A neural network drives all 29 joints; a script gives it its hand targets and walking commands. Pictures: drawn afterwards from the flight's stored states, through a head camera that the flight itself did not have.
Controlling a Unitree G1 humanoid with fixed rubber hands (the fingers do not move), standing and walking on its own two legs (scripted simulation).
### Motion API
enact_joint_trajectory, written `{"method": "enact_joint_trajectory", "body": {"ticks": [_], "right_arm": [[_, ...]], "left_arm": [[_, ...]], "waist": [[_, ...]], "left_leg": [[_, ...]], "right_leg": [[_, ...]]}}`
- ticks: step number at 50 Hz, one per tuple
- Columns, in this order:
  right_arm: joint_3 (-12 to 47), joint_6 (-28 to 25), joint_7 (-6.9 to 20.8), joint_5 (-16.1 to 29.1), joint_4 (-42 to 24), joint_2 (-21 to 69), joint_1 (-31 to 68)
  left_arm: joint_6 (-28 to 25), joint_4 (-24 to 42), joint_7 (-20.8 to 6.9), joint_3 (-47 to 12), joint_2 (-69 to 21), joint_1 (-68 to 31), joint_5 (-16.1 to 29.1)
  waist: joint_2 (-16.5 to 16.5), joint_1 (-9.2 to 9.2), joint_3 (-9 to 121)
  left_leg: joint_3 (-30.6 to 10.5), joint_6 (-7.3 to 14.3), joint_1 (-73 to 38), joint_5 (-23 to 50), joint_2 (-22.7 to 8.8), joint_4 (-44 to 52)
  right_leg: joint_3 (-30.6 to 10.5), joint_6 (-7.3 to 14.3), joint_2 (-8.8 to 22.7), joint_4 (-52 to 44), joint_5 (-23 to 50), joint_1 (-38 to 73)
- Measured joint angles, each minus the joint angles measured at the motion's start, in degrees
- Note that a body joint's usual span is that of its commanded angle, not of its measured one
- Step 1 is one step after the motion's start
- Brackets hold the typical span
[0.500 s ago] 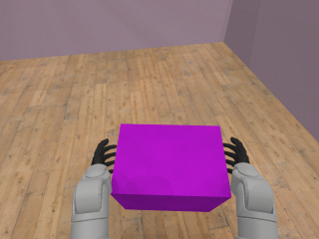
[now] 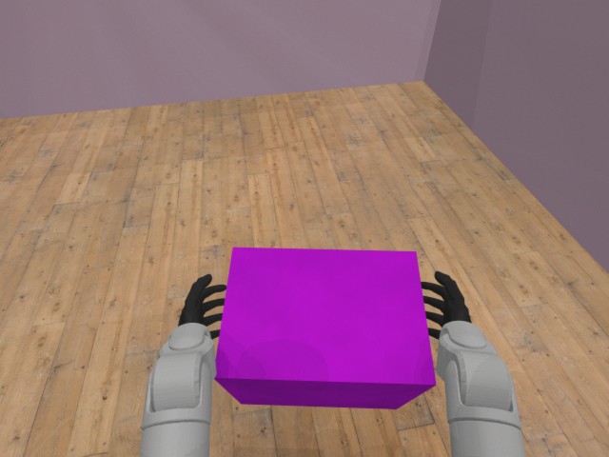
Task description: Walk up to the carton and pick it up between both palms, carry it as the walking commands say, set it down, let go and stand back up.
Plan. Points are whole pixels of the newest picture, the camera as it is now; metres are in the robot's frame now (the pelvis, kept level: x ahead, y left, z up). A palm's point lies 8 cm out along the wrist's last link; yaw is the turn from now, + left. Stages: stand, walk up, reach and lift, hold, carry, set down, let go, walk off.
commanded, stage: carry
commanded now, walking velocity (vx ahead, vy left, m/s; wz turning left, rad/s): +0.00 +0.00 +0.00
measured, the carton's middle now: (321, 334) +0.32 +0.00 -0.04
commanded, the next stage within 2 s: none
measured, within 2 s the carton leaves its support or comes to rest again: neither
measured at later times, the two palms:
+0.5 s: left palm (198, 340) +0.26 +0.16 +0.04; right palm (463, 340) +0.26 -0.18 +0.05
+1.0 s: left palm (198, 347) +0.25 +0.16 +0.05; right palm (467, 346) +0.25 -0.18 +0.05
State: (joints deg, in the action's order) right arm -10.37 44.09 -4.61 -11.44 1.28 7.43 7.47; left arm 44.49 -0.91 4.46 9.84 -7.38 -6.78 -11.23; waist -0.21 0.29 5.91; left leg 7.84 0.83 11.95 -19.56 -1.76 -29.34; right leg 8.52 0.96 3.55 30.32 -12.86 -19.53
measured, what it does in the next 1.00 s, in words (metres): stands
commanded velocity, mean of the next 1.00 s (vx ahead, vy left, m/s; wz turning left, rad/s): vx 0.00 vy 0.00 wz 0.00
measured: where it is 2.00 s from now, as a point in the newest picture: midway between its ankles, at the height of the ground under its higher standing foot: outside the picture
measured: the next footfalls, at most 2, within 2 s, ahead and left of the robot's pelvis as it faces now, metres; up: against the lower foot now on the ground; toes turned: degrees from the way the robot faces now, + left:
none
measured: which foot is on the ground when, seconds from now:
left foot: down 0.00-1.00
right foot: down 0.00-1.00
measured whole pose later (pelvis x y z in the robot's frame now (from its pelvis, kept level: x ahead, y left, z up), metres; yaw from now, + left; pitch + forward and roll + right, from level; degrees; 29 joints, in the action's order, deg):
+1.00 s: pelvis -0.02 -0.01 +0.00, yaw +0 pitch +2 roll +0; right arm -10.6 43.7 -4.8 -10.1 1.1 7.4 7.4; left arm 43.9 -0.6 4.8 10.2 -7.3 -6.3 -10.1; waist 0.0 0.4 5.9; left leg 8.1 0.4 13.9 -17.7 -2.4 -29.6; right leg 8.4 2.0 2.9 29.1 -10.3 -21.0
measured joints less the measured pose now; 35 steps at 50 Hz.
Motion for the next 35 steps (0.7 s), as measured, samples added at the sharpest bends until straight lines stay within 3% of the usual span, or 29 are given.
{"method": "enact_joint_trajectory", "body": {"ticks": [35], "right_arm": [[-0.35,-0.85,0.11,0.94,0.38,0.00,0.10]], "left_arm": [[-1.08,-0.32,0.14,0.44,0.02,0.23,0.76]], "waist": [[0.12,0.13,-0.21]], "left_leg": [[0.22,-0.43,1.55,1.31,-0.69,-0.44]], "right_leg": [[-0.10,0.93,-0.71,-0.83,1.93,-1.13]]}}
